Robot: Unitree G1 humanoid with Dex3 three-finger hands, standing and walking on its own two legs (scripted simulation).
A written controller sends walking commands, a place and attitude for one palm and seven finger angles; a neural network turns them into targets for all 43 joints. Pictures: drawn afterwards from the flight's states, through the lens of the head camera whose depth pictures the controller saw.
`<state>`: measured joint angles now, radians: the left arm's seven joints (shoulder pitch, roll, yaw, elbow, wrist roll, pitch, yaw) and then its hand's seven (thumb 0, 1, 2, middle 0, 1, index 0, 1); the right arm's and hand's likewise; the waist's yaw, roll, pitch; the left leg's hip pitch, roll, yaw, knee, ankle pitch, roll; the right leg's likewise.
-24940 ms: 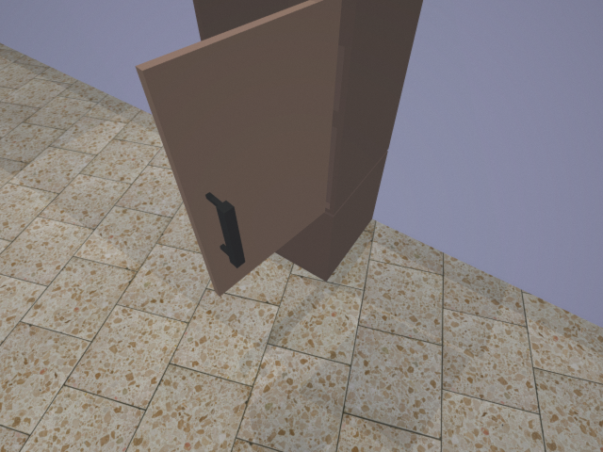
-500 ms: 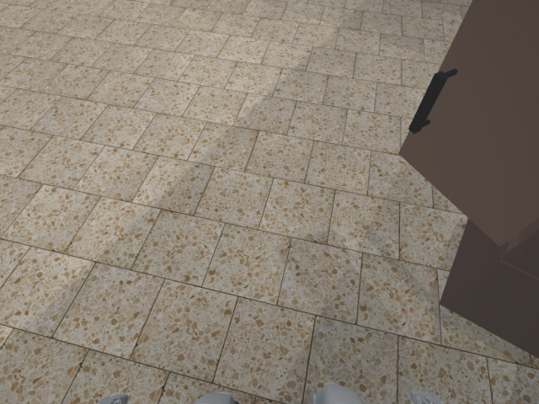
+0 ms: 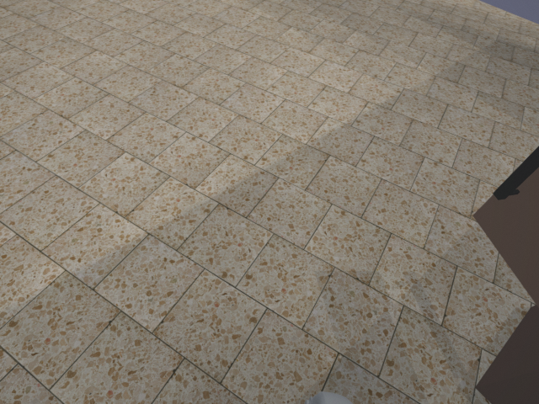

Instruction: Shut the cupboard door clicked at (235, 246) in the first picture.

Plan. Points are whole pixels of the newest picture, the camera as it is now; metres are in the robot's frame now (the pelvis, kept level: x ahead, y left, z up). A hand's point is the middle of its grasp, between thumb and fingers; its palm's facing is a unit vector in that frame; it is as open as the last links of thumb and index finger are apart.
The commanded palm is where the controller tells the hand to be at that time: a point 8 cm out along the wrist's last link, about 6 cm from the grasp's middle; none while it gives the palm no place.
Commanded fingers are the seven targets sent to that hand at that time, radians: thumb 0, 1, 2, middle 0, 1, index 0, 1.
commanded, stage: walk to a spot facing it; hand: left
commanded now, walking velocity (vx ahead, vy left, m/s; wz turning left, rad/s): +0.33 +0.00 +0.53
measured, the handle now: (528, 172) +0.66 -0.63 -0.09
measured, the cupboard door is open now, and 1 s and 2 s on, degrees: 63 63 63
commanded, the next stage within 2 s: turn to face it in 0.64 s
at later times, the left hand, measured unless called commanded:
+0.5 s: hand out of the picture +0.13 +0.15 -0.15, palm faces +0.34 -0.91 -0.23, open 7.3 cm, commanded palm none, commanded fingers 0.00 0.90 0.90 -0.20 -0.30 -0.20 -0.30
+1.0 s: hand (128, 330) +0.25 +0.26 -0.16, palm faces +0.49 -0.85 -0.20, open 7.4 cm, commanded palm none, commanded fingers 0.00 0.90 0.90 -0.20 -0.30 -0.20 -0.30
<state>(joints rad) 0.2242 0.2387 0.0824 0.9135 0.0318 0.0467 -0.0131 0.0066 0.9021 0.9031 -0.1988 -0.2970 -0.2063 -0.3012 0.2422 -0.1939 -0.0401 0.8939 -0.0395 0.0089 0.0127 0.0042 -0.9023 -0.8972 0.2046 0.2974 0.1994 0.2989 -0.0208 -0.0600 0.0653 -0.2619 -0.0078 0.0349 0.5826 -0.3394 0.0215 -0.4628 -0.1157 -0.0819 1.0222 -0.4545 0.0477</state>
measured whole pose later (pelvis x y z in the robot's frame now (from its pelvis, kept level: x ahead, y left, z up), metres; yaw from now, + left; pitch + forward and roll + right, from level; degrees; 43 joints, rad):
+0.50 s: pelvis +0.15 -0.04 +0.02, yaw +19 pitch +1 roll +1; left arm 0.30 0.16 0.06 0.96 0.03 -0.07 0.01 0.00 0.92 0.90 -0.20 -0.30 -0.21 -0.30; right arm 0.17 -0.24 -0.08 0.95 -0.03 0.04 0.04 0.01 -0.91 -0.90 0.20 0.30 0.19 0.30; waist -0.02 0.01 0.07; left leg -0.60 0.07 0.05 1.06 -0.26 -0.02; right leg -0.11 -0.09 -0.28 0.39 -0.29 -0.01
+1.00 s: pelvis +0.28 +0.06 +0.01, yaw +26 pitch -1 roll -1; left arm 0.21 0.20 0.06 0.94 0.03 0.03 0.01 0.00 0.91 0.90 -0.19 -0.30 -0.20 -0.30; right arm 0.14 -0.16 -0.01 0.94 -0.02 0.00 -0.03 -0.01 -0.93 -0.90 0.21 0.30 0.20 0.30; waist 0.03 -0.02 0.06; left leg -0.24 -0.01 0.13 0.46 -0.22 0.08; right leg -0.51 -0.08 0.02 0.95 -0.30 0.05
